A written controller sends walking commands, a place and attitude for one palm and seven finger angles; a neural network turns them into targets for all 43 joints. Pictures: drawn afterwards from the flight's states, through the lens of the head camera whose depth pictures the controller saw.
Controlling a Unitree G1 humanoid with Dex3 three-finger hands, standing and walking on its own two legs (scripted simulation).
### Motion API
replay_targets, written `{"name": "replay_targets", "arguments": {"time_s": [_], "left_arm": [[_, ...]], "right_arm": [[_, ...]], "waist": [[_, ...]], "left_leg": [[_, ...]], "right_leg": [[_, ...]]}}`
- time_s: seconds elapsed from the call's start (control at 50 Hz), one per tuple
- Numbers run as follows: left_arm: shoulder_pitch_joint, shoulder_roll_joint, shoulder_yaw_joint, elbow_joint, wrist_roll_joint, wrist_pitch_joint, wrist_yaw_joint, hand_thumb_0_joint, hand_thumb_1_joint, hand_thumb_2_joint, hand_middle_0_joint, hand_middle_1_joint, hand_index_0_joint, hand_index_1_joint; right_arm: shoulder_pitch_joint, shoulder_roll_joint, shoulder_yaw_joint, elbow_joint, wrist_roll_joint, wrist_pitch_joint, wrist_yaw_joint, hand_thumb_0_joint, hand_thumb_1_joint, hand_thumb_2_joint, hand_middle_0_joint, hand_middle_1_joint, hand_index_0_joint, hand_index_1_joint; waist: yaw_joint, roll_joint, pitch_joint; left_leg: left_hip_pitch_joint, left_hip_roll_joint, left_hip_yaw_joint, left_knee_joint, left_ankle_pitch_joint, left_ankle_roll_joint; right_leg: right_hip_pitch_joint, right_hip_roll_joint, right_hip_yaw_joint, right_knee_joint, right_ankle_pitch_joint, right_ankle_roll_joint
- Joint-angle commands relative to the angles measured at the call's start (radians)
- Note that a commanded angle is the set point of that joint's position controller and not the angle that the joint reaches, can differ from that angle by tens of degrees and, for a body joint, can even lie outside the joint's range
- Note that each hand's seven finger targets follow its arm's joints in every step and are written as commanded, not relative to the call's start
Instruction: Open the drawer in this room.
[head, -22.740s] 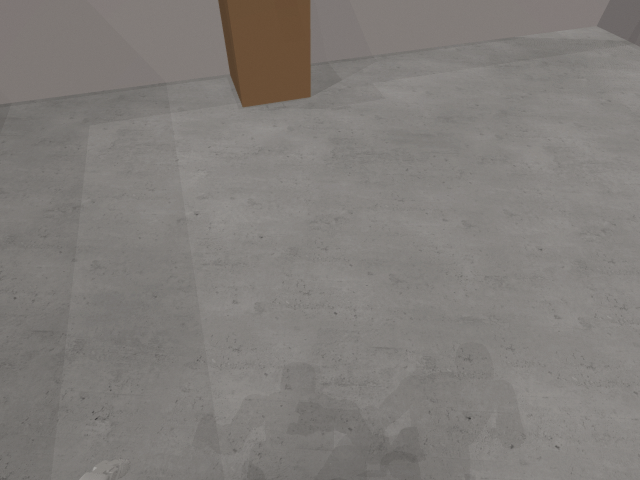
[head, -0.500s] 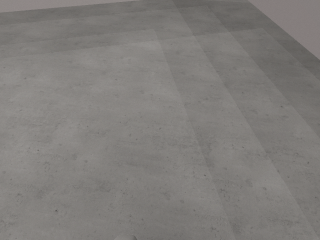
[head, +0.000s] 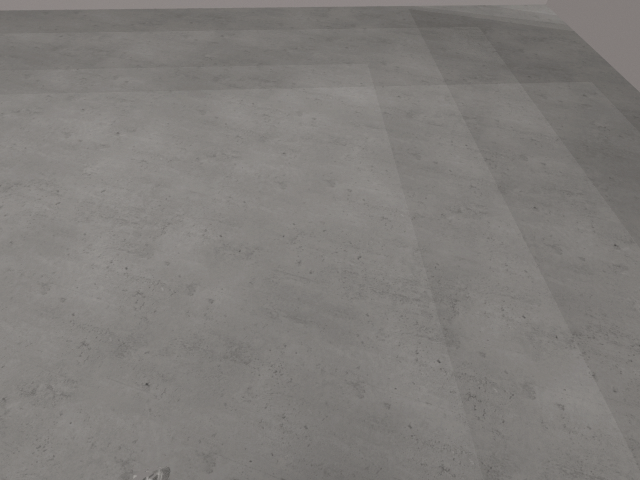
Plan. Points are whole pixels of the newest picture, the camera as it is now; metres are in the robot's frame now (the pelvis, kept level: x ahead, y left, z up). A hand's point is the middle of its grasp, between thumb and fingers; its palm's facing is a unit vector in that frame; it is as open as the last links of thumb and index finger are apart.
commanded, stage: turn or walk to find it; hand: left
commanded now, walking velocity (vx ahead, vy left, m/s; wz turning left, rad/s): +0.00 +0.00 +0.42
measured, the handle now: out of the picture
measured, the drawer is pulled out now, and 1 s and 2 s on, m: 0.00 0.00 0.00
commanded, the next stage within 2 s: none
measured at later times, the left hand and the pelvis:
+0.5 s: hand out of the picture -0.06 +0.18 -0.17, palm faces +0.30 -0.92 -0.25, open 7.4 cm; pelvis -0.04 -0.02 +0.00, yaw +15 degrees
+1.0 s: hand out of the picture -0.06 +0.19 -0.16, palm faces +0.46 -0.85 -0.27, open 7.4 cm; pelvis -0.06 -0.03 -0.01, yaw +27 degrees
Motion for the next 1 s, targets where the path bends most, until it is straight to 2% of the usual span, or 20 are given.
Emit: {"name": "replay_targets", "arguments": {"time_s": [0.0, 0.02, 0.04, 0.06, 0.08, 0.14, 0.18, 0.38, 0.42, 0.48, 0.5, 0.54, 0.56, 0.6, 0.68, 0.82, 0.92, 0.94, 0.96, 0.98], "left_arm": [[0.1, 0.076, 0.02, -0.05, -0.005, -0.036, 0.011, 0.0, 0.9, 0.9, -0.2, -0.3, -0.2, -0.3], [0.145, 0.095, 0.026, -0.04, -0.003, -0.043, 0.015, 0.0, 0.9, 0.9, -0.2, -0.3, -0.2, -0.3], [0.162, 0.165, 0.039, -0.04, 0.011, -0.053, 0.022, 0.0, 0.9, 0.9, -0.2, -0.3, -0.2, -0.3], [0.141, 0.232, 0.051, -0.055, 0.02, -0.054, 0.024, 0.0, 0.9, 0.9, -0.2, -0.3, -0.2, -0.3], [0.115, 0.214, 0.058, -0.073, 0.008, -0.057, 0.026, 0.0, 0.9, 0.9, -0.2, -0.3, -0.2, -0.3], [-0.027, 0.13, 0.032, -0.101, 0.007, -0.054, 0.026, 0.0, 0.9, 0.9, -0.2, -0.3, -0.2, -0.3], [-0.005, 0.117, 0.028, -0.096, 0.009, -0.063, 0.024, 0.0, 0.9, 0.9, -0.2, -0.3, -0.2, -0.3], [0.173, 0.185, 0.048, -0.019, 0.022, -0.059, 0.02, 0.0, 0.9, 0.9, -0.2, -0.3, -0.2, -0.3], [0.186, 0.197, 0.051, -0.008, 0.023, -0.055, 0.018, 0.0, 0.9, 0.9, -0.2, -0.3, -0.2, -0.3], [0.137, 0.201, 0.055, -0.003, 0.016, -0.049, 0.017, 0.0, 0.9, 0.9, -0.2, -0.3, -0.2, -0.3], [0.132, 0.184, 0.051, -0.007, 0.008, -0.041, 0.015, 0.0, 0.9, 0.9, -0.2, -0.3, -0.2, -0.3], [0.092, 0.081, 0.018, -0.062, 0.006, -0.028, 0.007, 0.0, 0.9, 0.9, -0.2, -0.3, -0.2, -0.3], [0.048, 0.096, 0.016, -0.068, 0.01, -0.013, 0.014, 0.0, 0.9, 0.9, -0.2, -0.3, -0.2, -0.3], [0.017, 0.11, 0.026, -0.044, 0.005, -0.008, 0.007, 0.0, 0.9, 0.9, -0.2, -0.3, -0.2, -0.3], [0.067, 0.099, 0.021, -0.019, 0.007, -0.02, -0.003, 0.0, 0.9, 0.9, -0.2, -0.3, -0.2, -0.3], [0.016, 0.085, 0.015, -0.062, 0.001, -0.022, 0.002, 0.0, 0.9, 0.9, -0.2, -0.3, -0.2, -0.3], [0.137, 0.09, 0.019, -0.039, -0.001, -0.04, 0.007, 0.0, 0.9, 0.9, -0.2, -0.3, -0.2, -0.3], [0.165, 0.128, 0.026, -0.035, 0.005, -0.051, 0.011, 0.0, 0.9, 0.9, -0.2, -0.3, -0.2, -0.3], [0.187, 0.212, 0.043, -0.037, 0.021, -0.062, 0.02, 0.0, 0.9, 0.9, -0.2, -0.3, -0.2, -0.3], [0.178, 0.25, 0.044, -0.053, 0.018, -0.057, 0.017, 0.0, 0.9, 0.9, -0.2, -0.3, -0.2, -0.3]], "right_arm": [[0.002, -0.204, -0.052, -0.072, 0.005, -0.01, -0.008, 0.0, -0.9, -0.9, 0.2, 0.3, 0.2, 0.3], [-0.006, -0.183, -0.05, -0.079, 0.011, -0.01, -0.005, 0.0, -0.9, -0.9, 0.2, 0.3, 0.2, 0.3], [0.009, -0.128, -0.044, -0.087, 0.02, -0.01, 0.001, 0.0, -0.9, -0.9, 0.2, 0.3, 0.2, 0.3], [-0.006, -0.092, -0.037, -0.118, 0.018, -0.011, 0.002, 0.0, -0.9, -0.9, 0.2, 0.3, 0.2, 0.3], [-0.012, -0.15, -0.053, -0.104, 0.003, 0.005, -0.002, 0.0, -0.9, -0.9, 0.2, 0.3, 0.2, 0.3], [0.051, -0.128, -0.059, -0.042, 0.003, 0.03, 0.014, 0.0, -0.9, -0.9, 0.2, 0.3, 0.2, 0.3], [0.076, -0.114, -0.053, -0.024, 0.001, 0.032, 0.016, 0.0, -0.9, -0.9, 0.2, 0.3, 0.2, 0.3], [-0.067, -0.092, -0.02, -0.044, 0.016, 0.012, 0.012, 0.0, -0.9, -0.9, 0.2, 0.3, 0.2, 0.3], [-0.073, -0.093, -0.013, -0.047, 0.022, 0.004, 0.009, 0.0, -0.9, -0.9, 0.2, 0.3, 0.2, 0.3], [0.001, -0.105, -0.01, -0.033, 0.022, -0.01, 0.005, 0.0, -0.9, -0.9, 0.2, 0.3, 0.2, 0.3], [0.033, -0.134, -0.017, -0.025, 0.02, -0.018, 0.008, 0.0, -0.9, -0.9, 0.2, 0.3, 0.2, 0.3], [0.089, -0.296, -0.051, -0.028, 0.013, -0.021, 0.002, 0.0, -0.9, -0.9, 0.2, 0.3, 0.2, 0.3], [0.098, -0.288, -0.049, -0.014, 0.009, -0.019, -0.009, 0.0, -0.9, -0.9, 0.2, 0.3, 0.2, 0.3], [-0.001, -0.244, -0.037, -0.029, 0.005, -0.017, -0.023, 0.0, -0.9, -0.9, 0.2, 0.3, 0.2, 0.3], [-0.03, -0.218, -0.03, -0.047, 0.01, -0.03, -0.023, 0.0, -0.9, -0.9, 0.2, 0.3, 0.2, 0.3], [-0.012, -0.225, -0.043, -0.058, 0.004, -0.018, -0.015, 0.0, -0.9, -0.9, 0.2, 0.3, 0.2, 0.3], [-0.058, -0.209, -0.048, -0.083, 0.009, -0.009, -0.009, 0.0, -0.9, -0.9, 0.2, 0.3, 0.2, 0.3], [-0.045, -0.177, -0.045, -0.086, 0.016, -0.011, -0.005, 0.0, -0.9, -0.9, 0.2, 0.3, 0.2, 0.3], [-0.026, -0.111, -0.034, -0.104, 0.023, -0.014, 0.0, 0.0, -0.9, -0.9, 0.2, 0.3, 0.2, 0.3], [-0.05, -0.126, -0.041, -0.124, 0.017, -0.006, 0.0, 0.0, -0.9, -0.9, 0.2, 0.3, 0.2, 0.3]], "waist": [[0.037, 0.14, -0.138], [0.059, 0.092, -0.146], [0.069, -0.103, -0.153], [0.073, -0.299, -0.097], [0.072, -0.275, -0.083], [-0.017, -0.113, 0.004], [-0.01, -0.161, -0.004], [0.086, -0.198, -0.07], [0.092, -0.223, -0.1], [0.038, -0.213, -0.124], [0.013, -0.124, -0.142], [-0.026, 0.28, -0.123], [-0.042, 0.248, -0.122], [-0.009, 0.216, -0.033], [0.015, 0.121, -0.092], [-0.002, 0.159, -0.092], [0.058, 0.122, -0.115], [0.071, 0.035, -0.125], [0.076, -0.231, -0.143], [0.085, -0.262, -0.105]], "left_leg": [[0.023, 0.204, -0.291, -0.078, 0.2, 0.115], [-0.064, 0.166, -0.266, -0.029, 0.107, 0.076], [-0.231, 0.066, -0.164, 0.125, -0.07, 0.01], [-0.335, -0.047, -0.005, 0.345, -0.364, -0.049], [-0.305, 0.004, -0.055, 0.526, -0.386, -0.043], [-0.27, 0.041, -0.026, 0.752, -0.223, -0.057], [-0.27, 0.049, 0.003, 0.774, -0.167, -0.077], [-0.173, 0.065, 0.105, 0.379, -0.305, -0.088], [-0.128, 0.054, 0.128, 0.295, -0.314, -0.077], [0.034, 0.051, 0.157, 0.051, -0.157, -0.062], [0.161, 0.073, 0.129, -0.083, -0.027, -0.047], [0.3, 0.428, -0.274, -0.162, 0.431, 0.108], [0.225, 0.437, -0.278, -0.166, 0.377, 0.157], [0.137, 0.354, -0.22, -0.165, 0.302, 0.161], [0.213, 0.276, -0.126, -0.115, 0.437, 0.137], [0.168, 0.265, -0.211, -0.103, 0.379, 0.15], [-0.006, 0.197, -0.232, -0.015, 0.23, 0.096], [-0.097, 0.141, -0.199, 0.06, 0.113, 0.048], [-0.261, 0.004, -0.041, 0.267, -0.166, -0.026], [-0.266, -0.027, -0.011, 0.471, -0.426, -0.043]], "right_leg": [[0.159, 0.027, -0.016, -0.276, 0.131, -0.022], [0.28, -0.004, 0.0, -0.415, 0.21, -0.029], [0.41, -0.179, 0.173, -0.532, 0.153, -0.082], [0.358, -0.403, 0.362, -0.569, 0.213, -0.194], [0.22, -0.428, 0.367, -0.583, 0.205, -0.239], [0.086, -0.285, 0.144, -0.555, 0.193, -0.187], [0.114, -0.253, 0.067, -0.546, 0.249, -0.168], [0.306, -0.314, 0.017, -0.452, 0.558, -0.221], [0.326, -0.319, 0.014, -0.417, 0.638, -0.223], [0.258, -0.307, -0.055, -0.326, 0.585, -0.163], [0.167, -0.28, -0.095, -0.235, 0.498, -0.113], [-0.186, -0.089, -0.123, 0.107, -0.179, -0.008], [-0.176, -0.088, -0.037, 0.196, -0.19, -0.01], [-0.2, -0.083, 0.011, 0.282, -0.079, -0.01], [-0.177, -0.056, -0.001, 0.251, 0.002, 0.007], [-0.087, -0.017, -0.005, 0.057, -0.017, 0.006], [0.197, 0.013, -0.038, -0.307, 0.192, -0.011], [0.314, -0.049, 0.022, -0.432, 0.253, -0.027], [0.414, -0.294, 0.272, -0.501, 0.32, -0.112], [0.29, -0.434, 0.347, -0.527, 0.387, -0.214]]}}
